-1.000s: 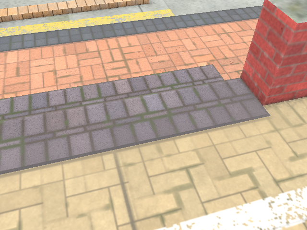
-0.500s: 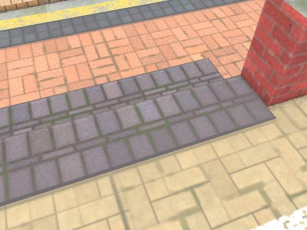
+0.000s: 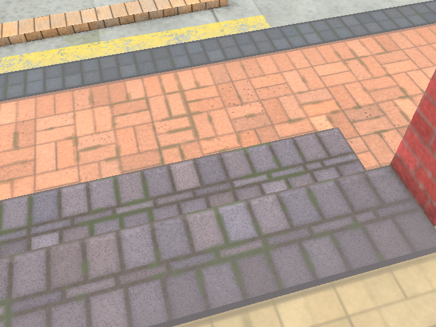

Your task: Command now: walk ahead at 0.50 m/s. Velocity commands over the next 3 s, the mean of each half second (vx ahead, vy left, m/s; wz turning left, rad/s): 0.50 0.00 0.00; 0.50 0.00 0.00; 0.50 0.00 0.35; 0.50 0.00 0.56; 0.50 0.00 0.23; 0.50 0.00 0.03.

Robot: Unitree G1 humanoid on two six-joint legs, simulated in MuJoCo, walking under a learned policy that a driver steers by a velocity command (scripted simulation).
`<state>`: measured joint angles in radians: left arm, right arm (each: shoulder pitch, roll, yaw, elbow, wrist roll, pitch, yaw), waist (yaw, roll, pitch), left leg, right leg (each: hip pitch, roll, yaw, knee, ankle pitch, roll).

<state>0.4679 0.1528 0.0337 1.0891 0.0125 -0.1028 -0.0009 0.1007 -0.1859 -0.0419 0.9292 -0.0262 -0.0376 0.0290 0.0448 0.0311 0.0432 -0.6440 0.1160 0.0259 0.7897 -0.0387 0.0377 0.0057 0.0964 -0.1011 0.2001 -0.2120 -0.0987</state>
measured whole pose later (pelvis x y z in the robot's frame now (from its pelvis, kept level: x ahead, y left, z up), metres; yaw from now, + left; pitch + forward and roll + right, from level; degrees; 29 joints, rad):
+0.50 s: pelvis +0.28 +0.06 +0.00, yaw +0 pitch +0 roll +1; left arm 0.16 0.20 0.06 0.94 0.03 -0.04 -0.02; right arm 0.44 -0.17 -0.05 1.07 -0.02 -0.09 0.00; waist -0.02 -0.04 0.03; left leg -0.06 -0.08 0.11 0.25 -0.19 0.10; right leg -0.62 -0.11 -0.01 0.96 -0.14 -0.04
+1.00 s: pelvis +0.55 +0.00 +0.00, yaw +0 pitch -1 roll +0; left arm 0.39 0.19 0.06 1.03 0.01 -0.08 0.00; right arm 0.24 -0.22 -0.06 0.94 -0.03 -0.04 0.02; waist 0.01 0.03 0.03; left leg -0.56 0.09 -0.01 1.05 -0.21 0.05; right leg -0.13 0.08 -0.11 0.32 -0.18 -0.11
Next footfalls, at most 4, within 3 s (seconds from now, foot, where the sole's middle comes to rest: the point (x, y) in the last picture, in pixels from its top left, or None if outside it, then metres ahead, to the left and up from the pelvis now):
0.20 left None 0.29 0.11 -0.78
0.76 right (259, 295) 0.59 -0.06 -0.78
1.30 left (218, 238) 0.78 0.08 -0.78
1.94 right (233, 173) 1.20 0.03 -0.94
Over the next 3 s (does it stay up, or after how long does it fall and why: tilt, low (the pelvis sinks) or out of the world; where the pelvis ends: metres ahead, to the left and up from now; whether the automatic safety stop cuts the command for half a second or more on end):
stays up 1.51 0.41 -0.33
